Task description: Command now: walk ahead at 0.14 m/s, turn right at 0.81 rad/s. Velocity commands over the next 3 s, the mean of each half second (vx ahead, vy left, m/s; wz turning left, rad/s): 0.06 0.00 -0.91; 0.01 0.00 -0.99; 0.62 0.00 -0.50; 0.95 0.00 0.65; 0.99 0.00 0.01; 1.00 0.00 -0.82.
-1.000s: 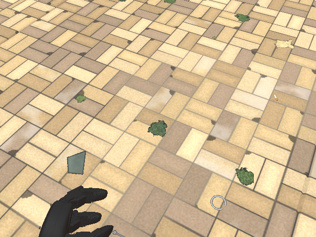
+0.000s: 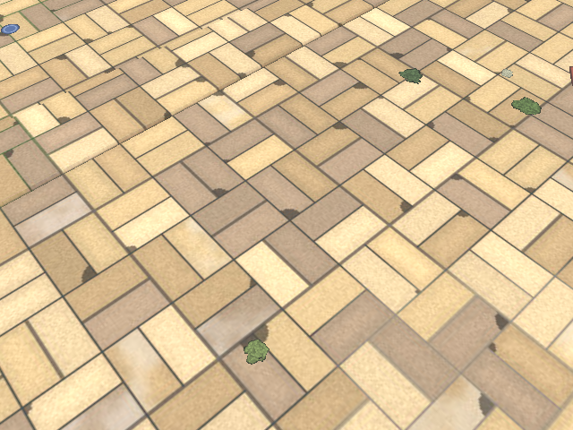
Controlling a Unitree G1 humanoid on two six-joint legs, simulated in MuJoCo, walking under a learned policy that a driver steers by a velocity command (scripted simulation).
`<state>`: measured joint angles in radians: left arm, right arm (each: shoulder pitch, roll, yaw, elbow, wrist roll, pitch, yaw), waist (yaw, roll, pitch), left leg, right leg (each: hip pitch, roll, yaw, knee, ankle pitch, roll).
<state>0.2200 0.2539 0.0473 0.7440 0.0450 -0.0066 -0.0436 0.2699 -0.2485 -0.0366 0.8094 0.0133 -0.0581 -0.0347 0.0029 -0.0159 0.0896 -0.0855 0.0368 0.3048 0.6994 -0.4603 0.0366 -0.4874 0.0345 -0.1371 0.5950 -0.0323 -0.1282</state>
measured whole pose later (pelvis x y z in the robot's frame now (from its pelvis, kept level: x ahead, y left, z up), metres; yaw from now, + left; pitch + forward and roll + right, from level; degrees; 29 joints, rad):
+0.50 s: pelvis +0.08 +0.04 +0.02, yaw -29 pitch +1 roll +2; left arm 0.23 0.34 0.12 0.69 0.02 0.07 -0.02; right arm 0.13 -0.31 -0.04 0.71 -0.01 0.02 -0.05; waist 0.05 -0.03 0.06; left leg -0.36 -0.08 -0.15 0.61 -0.34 0.00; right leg -0.35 0.24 0.36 0.43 -0.05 -0.06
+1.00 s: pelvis +0.09 +0.06 +0.01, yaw -59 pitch +1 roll +0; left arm 0.12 0.31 0.07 0.62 0.01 0.09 -0.07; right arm 0.23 -0.31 -0.06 0.68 -0.01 0.02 0.00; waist -0.02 0.01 0.08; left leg -0.24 0.15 0.29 0.60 -0.35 -0.02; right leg -0.30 -0.01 -0.07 0.64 -0.38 0.00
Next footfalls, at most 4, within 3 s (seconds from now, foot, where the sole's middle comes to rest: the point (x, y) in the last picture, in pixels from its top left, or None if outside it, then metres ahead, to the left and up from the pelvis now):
0.52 left None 0.21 0.11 -0.75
1.02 right None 0.03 -0.02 -0.75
1.48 left None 0.33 -0.23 -0.75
1.92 right None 0.36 -0.69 -0.75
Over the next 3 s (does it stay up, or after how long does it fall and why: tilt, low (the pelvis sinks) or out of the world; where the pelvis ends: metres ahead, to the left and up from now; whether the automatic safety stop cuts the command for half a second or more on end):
stays up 0.96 -1.25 0.01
